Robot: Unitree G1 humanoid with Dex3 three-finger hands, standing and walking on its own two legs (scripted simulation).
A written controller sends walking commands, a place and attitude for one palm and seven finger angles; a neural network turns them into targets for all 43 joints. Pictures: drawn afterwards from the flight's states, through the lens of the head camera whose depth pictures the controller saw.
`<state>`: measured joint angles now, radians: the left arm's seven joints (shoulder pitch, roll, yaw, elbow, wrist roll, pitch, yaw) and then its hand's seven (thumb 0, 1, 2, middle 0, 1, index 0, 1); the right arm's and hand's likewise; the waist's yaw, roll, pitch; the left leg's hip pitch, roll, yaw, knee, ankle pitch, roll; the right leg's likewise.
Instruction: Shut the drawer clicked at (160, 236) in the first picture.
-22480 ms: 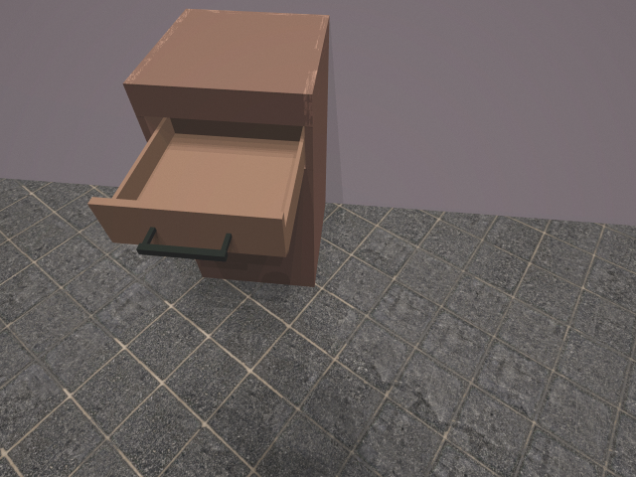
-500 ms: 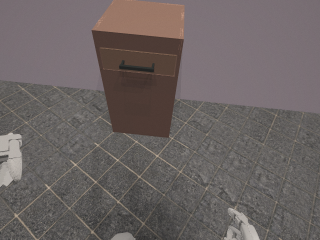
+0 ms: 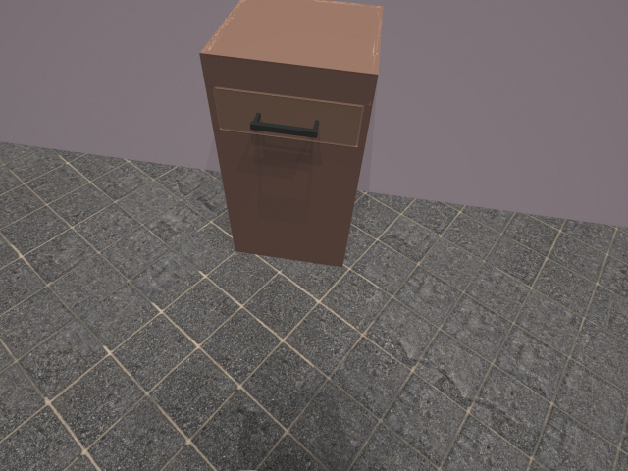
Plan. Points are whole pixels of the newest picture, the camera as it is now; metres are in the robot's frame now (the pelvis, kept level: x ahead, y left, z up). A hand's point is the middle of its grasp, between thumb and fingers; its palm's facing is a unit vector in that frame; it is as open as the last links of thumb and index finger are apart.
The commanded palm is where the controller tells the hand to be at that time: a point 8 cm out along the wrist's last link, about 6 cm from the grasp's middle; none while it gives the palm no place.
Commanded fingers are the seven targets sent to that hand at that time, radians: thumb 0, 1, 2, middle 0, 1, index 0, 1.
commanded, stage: let the arm hang, fingers relaxed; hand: left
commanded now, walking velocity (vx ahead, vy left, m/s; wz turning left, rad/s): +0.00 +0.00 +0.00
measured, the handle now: (285, 124) +0.94 +0.11 -0.11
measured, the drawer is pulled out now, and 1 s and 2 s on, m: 0.00 0.00 0.00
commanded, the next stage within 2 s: look to check the result in 0.66 s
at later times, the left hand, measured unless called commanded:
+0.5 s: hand out of the picture +0.04 +0.18 -0.16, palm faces +0.01 -0.98 -0.20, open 7.3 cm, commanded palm none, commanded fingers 0.00 0.90 0.90 -0.20 -0.30 -0.20 -0.30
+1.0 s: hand out of the picture +0.04 +0.17 -0.16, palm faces +0.01 -0.98 -0.19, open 7.4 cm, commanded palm none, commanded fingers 0.00 0.90 0.90 -0.20 -0.30 -0.20 -0.30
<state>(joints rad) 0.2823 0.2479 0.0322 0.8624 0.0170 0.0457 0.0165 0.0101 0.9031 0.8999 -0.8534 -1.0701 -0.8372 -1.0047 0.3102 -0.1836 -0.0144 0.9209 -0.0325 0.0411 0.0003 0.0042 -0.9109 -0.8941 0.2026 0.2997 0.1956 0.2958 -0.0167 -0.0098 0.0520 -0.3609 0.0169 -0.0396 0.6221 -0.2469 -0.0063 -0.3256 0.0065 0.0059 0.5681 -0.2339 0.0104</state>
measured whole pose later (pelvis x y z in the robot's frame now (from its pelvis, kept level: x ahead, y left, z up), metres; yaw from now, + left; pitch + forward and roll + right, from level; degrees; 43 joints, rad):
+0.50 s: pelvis +0.02 +0.00 +0.01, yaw -1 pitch -2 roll +0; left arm 0.24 0.16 0.01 1.10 0.01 0.01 0.02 0.00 0.91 0.90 -0.21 -0.31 -0.21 -0.31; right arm 0.25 -0.16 -0.02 1.07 -0.02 0.01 -0.02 0.00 -0.92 -0.89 0.20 0.30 0.20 0.30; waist 0.00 0.01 0.04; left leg -0.23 0.00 -0.01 0.44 -0.18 0.00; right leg -0.22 -0.02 0.04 0.44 -0.18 0.02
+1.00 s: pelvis +0.03 +0.00 +0.02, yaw -1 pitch -2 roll +0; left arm 0.24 0.15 0.01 1.14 0.01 0.00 0.03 0.00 0.91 0.90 -0.20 -0.30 -0.20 -0.30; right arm 0.28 -0.13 -0.01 1.13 -0.01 0.00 -0.03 0.00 -0.91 -0.89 0.20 0.30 0.20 0.30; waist -0.01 0.01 0.07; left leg -0.20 0.01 0.00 0.43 -0.20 -0.01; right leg -0.19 -0.01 0.04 0.42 -0.20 0.02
